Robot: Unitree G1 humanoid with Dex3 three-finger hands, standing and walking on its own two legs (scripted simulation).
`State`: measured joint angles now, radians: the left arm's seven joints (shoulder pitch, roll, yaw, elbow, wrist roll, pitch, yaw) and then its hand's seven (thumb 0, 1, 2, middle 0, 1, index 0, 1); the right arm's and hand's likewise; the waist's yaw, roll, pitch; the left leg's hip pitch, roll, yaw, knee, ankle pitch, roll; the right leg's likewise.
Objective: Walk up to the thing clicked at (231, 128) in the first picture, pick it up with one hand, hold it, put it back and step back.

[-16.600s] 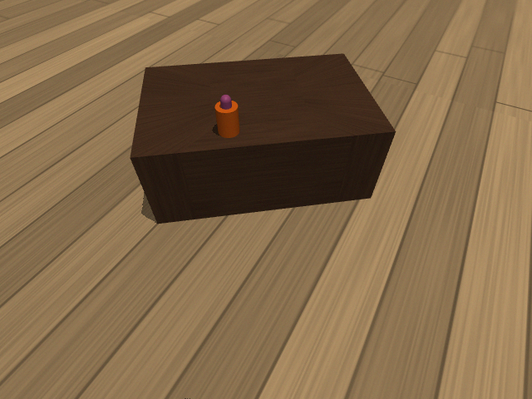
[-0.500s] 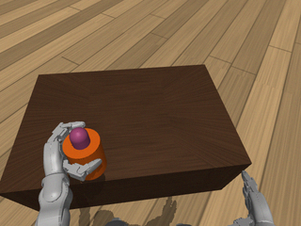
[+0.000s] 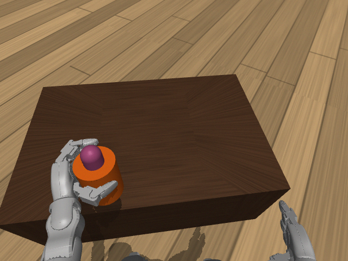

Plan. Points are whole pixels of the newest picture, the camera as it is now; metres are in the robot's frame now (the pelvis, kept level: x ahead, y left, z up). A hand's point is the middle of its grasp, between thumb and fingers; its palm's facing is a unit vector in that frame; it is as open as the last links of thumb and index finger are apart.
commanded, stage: hold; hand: left
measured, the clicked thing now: (98, 171) +0.32 +0.17 +0.03
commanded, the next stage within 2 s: crouch in 1.24 s
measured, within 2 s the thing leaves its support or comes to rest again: neither
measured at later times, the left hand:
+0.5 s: hand (92, 168) +0.32 +0.17 +0.05, palm faces +0.20 -0.98 -0.04, open 11.9 cm
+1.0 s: hand (89, 171) +0.31 +0.18 +0.04, palm faces +0.23 -0.97 -0.04, open 11.9 cm
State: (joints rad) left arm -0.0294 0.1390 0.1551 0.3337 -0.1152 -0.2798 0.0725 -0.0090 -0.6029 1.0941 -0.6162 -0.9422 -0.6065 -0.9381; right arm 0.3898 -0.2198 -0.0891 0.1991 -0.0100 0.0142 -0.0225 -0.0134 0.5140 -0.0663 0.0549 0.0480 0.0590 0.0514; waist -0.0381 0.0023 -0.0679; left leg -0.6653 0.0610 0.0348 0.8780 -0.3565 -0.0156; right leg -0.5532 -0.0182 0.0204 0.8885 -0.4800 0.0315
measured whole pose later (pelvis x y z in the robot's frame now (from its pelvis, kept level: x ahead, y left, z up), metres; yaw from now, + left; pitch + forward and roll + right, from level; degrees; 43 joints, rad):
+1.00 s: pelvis +0.00 +0.00 +0.00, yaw +1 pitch +8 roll -1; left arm -0.01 0.15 0.14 0.30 -0.12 -0.28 0.08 -0.01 -0.60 1.09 -0.61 -0.95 -0.60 -0.94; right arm 0.38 -0.22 -0.08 0.20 -0.01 0.00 -0.03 -0.01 0.51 -0.07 0.05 0.05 0.06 0.05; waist -0.03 0.01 -0.08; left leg -0.67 0.06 0.02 0.88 -0.36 -0.02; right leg -0.55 -0.02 0.01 0.89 -0.48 0.03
